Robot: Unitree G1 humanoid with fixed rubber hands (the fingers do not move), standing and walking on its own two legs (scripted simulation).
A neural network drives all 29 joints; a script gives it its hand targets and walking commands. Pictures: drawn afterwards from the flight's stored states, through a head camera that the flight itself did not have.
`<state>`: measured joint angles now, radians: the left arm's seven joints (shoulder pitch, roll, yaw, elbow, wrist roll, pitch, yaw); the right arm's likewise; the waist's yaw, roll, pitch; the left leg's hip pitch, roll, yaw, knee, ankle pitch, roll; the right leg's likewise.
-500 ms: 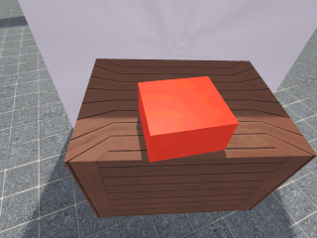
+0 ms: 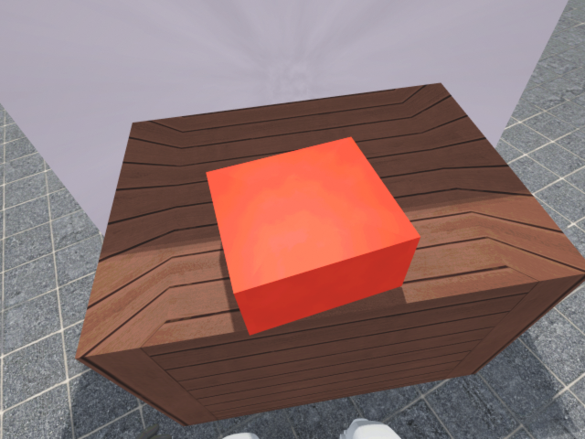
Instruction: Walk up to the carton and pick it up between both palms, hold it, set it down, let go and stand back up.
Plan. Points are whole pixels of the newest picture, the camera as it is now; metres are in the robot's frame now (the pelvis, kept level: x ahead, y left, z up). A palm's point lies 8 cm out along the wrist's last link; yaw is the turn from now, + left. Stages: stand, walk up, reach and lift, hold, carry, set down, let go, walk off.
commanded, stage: walk up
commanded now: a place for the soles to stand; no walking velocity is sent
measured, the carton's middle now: (303, 229) +0.46 -0.01 -0.04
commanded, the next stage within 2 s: none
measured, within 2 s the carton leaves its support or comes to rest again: neither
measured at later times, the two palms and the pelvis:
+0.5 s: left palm out of the picture -0.03 +0.26 -0.12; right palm out of the picture -0.01 -0.24 -0.12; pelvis -0.05 +0.00 +0.01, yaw +0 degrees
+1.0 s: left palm out of the picture +0.05 +0.25 -0.11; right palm out of the picture -0.07 -0.27 -0.10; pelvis -0.02 -0.01 +0.02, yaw +2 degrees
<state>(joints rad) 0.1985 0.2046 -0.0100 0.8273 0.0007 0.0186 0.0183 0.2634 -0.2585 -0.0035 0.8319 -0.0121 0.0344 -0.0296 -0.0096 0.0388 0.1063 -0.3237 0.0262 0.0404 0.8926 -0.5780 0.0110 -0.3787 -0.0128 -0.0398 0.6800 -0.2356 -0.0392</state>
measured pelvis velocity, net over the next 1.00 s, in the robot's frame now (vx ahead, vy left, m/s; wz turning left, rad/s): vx -0.02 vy -0.01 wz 0.03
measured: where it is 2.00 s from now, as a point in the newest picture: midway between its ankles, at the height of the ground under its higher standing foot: outside the picture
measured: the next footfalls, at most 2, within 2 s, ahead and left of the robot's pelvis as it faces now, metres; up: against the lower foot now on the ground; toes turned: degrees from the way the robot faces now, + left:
left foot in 0.22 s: -0.01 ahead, +0.13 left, +0.00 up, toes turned +1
right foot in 1.22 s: +0.16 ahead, -0.25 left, +0.00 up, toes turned +1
